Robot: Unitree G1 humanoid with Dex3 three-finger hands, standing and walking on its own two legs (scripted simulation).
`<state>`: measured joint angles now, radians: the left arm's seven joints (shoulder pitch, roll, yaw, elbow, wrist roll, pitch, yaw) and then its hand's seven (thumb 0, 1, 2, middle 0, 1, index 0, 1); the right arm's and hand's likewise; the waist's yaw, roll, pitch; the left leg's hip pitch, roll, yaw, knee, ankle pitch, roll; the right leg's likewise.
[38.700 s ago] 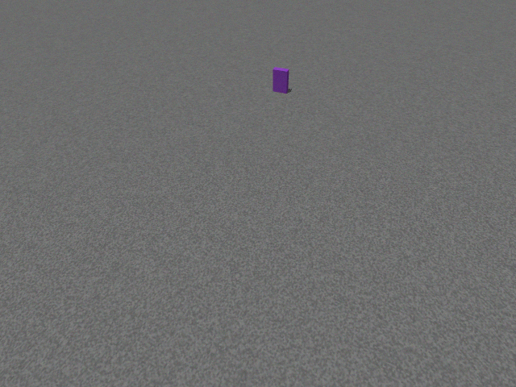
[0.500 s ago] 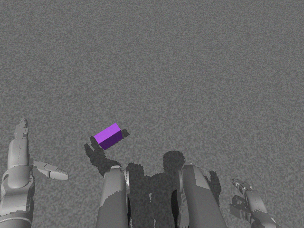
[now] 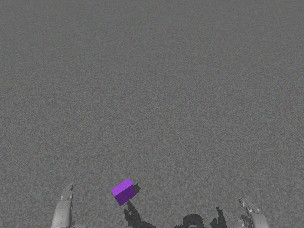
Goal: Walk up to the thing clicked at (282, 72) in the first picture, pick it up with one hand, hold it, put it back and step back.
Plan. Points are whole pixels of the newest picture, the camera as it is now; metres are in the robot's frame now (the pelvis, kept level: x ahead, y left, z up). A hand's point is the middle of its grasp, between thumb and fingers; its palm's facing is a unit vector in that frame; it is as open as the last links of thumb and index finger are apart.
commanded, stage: home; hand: left
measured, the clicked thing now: (124, 192) +0.41 +0.18 -0.62
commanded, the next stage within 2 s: stand in 1.82 s
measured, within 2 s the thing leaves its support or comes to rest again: neither
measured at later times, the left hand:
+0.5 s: hand (88, 226) +0.17 +0.18 -0.04, palm faces +0.12 -0.95 -0.28, open 17.7 cm
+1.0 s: hand out of the picture +0.16 +0.17 -0.04, palm faces +0.11 -0.95 -0.28, open 17.7 cm
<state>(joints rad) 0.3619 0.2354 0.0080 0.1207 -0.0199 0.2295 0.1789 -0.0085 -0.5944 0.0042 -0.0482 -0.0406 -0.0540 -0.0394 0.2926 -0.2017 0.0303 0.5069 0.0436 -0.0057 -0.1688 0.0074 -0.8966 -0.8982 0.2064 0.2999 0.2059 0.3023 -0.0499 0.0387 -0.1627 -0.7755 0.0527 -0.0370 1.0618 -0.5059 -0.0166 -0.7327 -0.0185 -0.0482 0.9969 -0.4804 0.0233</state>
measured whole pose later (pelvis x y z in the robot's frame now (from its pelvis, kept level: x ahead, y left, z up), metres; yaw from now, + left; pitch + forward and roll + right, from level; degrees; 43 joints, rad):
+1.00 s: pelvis -0.01 -0.01 +0.02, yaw +0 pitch +7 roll -2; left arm 0.47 0.20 -0.01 0.01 -0.01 0.24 0.13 -0.01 -0.60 0.00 -0.04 -0.04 -0.05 -0.04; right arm 0.29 -0.21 0.02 0.50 0.01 -0.13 -0.17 0.01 -0.90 -0.90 0.21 0.30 0.21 0.30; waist -0.03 0.04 -0.11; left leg -0.63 0.05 -0.04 0.96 -0.45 -0.03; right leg -0.59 -0.02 -0.05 0.91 -0.44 0.01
